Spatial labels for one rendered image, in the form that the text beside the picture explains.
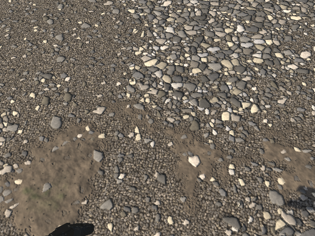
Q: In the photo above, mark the robot left hand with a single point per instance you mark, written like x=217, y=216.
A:
x=75, y=229

